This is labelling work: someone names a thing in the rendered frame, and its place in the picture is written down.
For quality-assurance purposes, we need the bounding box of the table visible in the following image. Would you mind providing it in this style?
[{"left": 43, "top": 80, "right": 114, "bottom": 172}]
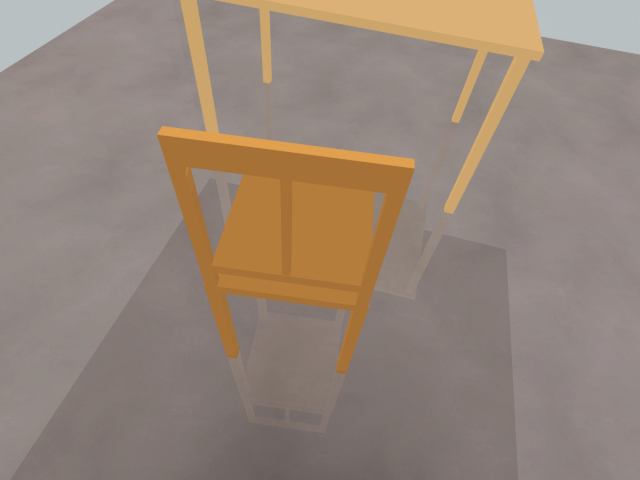
[{"left": 180, "top": 0, "right": 544, "bottom": 214}]

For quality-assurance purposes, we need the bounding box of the chair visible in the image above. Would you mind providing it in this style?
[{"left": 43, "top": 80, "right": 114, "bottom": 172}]
[{"left": 157, "top": 126, "right": 415, "bottom": 374}]

